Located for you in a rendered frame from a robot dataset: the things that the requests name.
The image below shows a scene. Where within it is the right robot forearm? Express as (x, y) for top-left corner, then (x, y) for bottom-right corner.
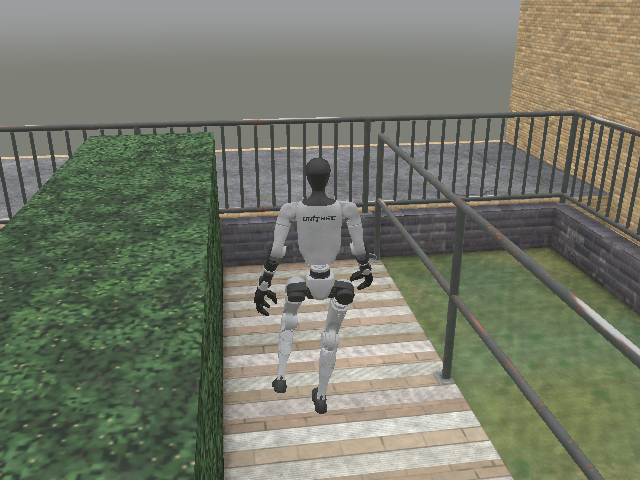
(355, 240), (372, 275)

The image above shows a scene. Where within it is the left robot hand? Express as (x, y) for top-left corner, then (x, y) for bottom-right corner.
(254, 287), (277, 316)

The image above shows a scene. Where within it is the right robot hand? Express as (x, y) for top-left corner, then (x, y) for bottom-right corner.
(350, 271), (373, 290)

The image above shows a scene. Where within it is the left robot forearm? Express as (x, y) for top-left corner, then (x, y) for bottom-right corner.
(257, 242), (280, 291)

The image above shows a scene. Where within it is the robot left upper arm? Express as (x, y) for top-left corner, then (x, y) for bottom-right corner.
(270, 202), (298, 258)

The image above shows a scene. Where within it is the robot right upper arm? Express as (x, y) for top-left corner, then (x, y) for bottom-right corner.
(339, 201), (366, 256)

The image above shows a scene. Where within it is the robot torso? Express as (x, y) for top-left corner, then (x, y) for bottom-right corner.
(296, 196), (342, 300)

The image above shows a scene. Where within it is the right robot shin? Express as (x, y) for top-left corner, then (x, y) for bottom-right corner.
(317, 334), (339, 400)

